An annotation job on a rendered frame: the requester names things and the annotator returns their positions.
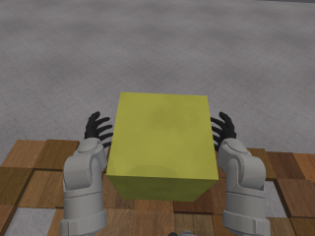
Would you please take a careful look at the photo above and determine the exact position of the left robot hand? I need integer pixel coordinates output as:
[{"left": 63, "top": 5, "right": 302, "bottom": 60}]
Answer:
[{"left": 84, "top": 111, "right": 113, "bottom": 148}]

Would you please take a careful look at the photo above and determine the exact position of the right robot hand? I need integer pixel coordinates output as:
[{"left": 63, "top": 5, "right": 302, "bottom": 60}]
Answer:
[{"left": 210, "top": 112, "right": 236, "bottom": 152}]

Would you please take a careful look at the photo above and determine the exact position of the right robot forearm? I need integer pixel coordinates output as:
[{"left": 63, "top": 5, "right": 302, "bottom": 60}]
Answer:
[{"left": 217, "top": 138, "right": 271, "bottom": 236}]

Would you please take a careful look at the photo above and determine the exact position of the carton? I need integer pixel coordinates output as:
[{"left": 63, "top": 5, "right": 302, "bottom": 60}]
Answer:
[{"left": 105, "top": 91, "right": 219, "bottom": 202}]

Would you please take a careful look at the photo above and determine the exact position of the left robot forearm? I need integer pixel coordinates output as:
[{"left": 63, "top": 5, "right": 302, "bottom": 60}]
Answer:
[{"left": 60, "top": 138, "right": 108, "bottom": 236}]

